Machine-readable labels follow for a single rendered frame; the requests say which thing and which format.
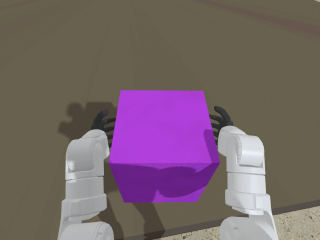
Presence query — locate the left robot forearm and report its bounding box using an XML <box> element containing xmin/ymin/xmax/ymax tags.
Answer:
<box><xmin>57</xmin><ymin>129</ymin><xmax>110</xmax><ymax>240</ymax></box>

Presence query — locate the robot right upper arm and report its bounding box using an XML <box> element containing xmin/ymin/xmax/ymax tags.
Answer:
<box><xmin>219</xmin><ymin>216</ymin><xmax>278</xmax><ymax>240</ymax></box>

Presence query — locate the right robot forearm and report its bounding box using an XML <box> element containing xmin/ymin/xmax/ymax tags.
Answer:
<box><xmin>218</xmin><ymin>126</ymin><xmax>279</xmax><ymax>240</ymax></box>

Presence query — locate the right robot hand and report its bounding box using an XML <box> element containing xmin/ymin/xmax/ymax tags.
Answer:
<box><xmin>209</xmin><ymin>106</ymin><xmax>233</xmax><ymax>146</ymax></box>

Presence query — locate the left robot hand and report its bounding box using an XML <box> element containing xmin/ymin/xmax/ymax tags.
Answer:
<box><xmin>91</xmin><ymin>109</ymin><xmax>116</xmax><ymax>148</ymax></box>

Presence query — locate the robot left upper arm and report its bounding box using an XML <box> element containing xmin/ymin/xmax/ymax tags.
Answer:
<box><xmin>59</xmin><ymin>221</ymin><xmax>114</xmax><ymax>240</ymax></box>

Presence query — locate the carton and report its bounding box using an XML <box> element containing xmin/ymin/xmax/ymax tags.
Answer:
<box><xmin>109</xmin><ymin>90</ymin><xmax>220</xmax><ymax>203</ymax></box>

